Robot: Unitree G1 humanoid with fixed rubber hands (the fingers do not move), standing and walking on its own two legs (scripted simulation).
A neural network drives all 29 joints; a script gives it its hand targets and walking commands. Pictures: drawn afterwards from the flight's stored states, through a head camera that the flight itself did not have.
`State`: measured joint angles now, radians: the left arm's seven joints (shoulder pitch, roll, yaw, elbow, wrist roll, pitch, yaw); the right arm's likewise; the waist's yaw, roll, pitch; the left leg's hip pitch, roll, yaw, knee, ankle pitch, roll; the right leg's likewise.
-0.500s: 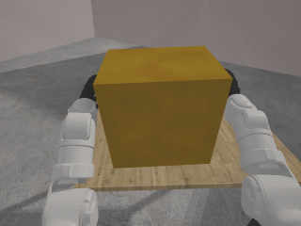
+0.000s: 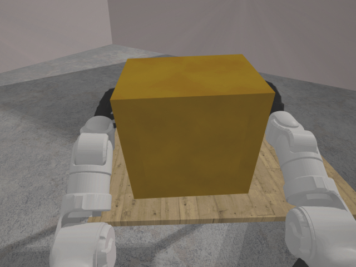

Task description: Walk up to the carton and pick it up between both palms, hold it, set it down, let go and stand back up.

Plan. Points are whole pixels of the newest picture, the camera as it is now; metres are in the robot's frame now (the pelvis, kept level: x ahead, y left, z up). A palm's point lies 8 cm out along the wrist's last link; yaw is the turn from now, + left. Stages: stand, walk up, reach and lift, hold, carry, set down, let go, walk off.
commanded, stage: hold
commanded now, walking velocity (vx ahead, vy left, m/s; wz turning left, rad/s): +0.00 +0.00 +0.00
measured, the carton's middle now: (188, 126) +0.40 -0.01 +0.19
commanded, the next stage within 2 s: none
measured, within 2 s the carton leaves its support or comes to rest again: neither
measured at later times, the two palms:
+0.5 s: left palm (104, 121) +0.36 +0.18 +0.23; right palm (271, 115) +0.36 -0.19 +0.25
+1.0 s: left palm (104, 121) +0.36 +0.18 +0.23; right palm (271, 115) +0.36 -0.19 +0.25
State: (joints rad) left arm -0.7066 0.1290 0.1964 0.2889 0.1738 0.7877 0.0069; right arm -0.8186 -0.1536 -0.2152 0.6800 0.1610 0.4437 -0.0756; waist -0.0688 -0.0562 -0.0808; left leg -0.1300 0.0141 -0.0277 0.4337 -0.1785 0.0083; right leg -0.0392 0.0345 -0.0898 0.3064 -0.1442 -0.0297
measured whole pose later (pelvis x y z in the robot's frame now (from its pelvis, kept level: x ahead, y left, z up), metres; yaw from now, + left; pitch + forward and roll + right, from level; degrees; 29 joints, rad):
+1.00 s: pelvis +0.00 +0.00 +0.00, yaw +0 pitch -7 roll -2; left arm -0.71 0.13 0.20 0.29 0.17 0.79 0.01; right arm -0.82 -0.15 -0.22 0.68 0.16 0.44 -0.08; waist -0.07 -0.06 -0.08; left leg -0.13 0.01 -0.03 0.43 -0.18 0.01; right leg -0.04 0.03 -0.09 0.31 -0.14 -0.03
